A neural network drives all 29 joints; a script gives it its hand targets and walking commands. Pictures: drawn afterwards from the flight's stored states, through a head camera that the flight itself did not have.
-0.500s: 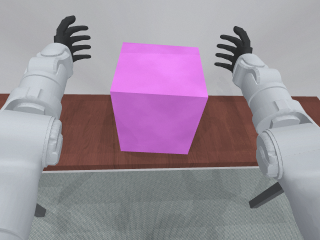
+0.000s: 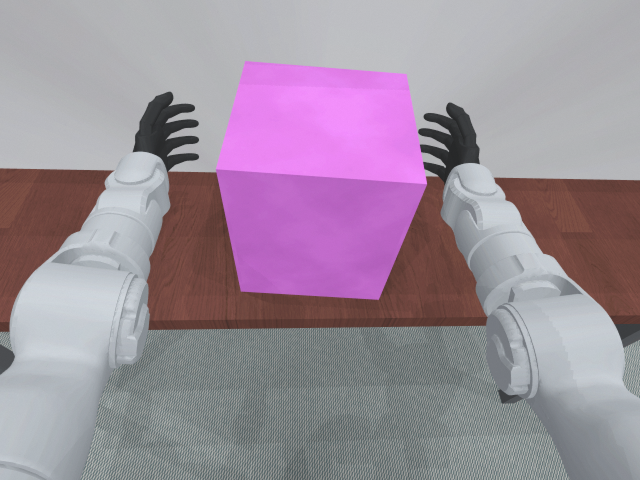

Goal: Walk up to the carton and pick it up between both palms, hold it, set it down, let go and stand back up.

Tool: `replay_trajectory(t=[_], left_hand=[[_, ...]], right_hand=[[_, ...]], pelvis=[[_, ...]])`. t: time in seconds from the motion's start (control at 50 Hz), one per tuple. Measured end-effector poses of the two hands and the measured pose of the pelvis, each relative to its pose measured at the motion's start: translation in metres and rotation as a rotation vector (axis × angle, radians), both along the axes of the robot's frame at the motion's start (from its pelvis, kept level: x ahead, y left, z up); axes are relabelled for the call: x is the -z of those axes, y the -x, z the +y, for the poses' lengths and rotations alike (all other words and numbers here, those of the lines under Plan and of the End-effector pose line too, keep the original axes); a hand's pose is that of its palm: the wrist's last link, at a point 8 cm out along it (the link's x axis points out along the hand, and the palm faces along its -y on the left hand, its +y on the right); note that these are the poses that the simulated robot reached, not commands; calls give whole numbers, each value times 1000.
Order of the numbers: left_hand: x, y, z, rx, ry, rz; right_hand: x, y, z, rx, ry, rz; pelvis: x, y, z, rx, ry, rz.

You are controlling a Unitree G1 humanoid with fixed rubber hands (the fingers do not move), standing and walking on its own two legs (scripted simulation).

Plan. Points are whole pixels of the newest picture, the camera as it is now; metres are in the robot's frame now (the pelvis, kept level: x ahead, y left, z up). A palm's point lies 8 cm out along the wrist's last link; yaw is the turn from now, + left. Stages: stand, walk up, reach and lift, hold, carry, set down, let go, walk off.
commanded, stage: reach and lift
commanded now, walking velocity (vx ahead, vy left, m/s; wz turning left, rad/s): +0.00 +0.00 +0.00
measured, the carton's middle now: (317, 190) +0.49 +0.03 +0.07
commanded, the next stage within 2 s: none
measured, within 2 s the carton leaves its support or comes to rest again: neither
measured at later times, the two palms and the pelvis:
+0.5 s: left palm (189, 152) +0.48 +0.19 +0.13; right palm (440, 174) +0.47 -0.12 +0.14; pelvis +0.00 +0.02 +0.00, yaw -2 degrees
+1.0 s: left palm (191, 159) +0.47 +0.19 +0.13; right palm (433, 187) +0.45 -0.11 +0.13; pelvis +0.02 +0.02 +0.01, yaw -4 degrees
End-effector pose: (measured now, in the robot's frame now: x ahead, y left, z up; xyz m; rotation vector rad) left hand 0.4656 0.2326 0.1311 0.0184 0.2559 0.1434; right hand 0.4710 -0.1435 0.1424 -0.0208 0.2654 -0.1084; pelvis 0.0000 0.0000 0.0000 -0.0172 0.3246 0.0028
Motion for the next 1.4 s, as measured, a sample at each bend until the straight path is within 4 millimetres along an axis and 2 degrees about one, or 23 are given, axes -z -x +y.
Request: replay_trajectory(t=[0.12,0.28,0.38,0.54,0.72,0.9,1.4], left_hand=[[9,0,2,14,0,-17],[5,-5,-7,37,-2,-26],[1,-8,-17,53,2,-28],[-3,-11,-46,95,22,-53],[0,-5,-46,47,31,-57],[0,-4,-45,48,25,-46],[1,-1,-45,45,18,-42]], right_hand=[[7,3,5,-4,-8,-16],[10,3,14,-10,-17,-13],[7,2,18,-10,-21,-15],[8,5,24,10,-10,-43],[14,19,30,50,6,-105],[15,20,31,45,19,-114],[17,21,31,43,14,-131]], pelvis=[[1,-1,4,-1,-1,12],[1,0,11,11,8,19],[1,0,15,19,9,12],[-5,1,18,36,-2,-45],[-11,-9,22,55,-9,-150],[-11,-20,20,72,-11,-203],[-11,-21,11,57,-21,-215]])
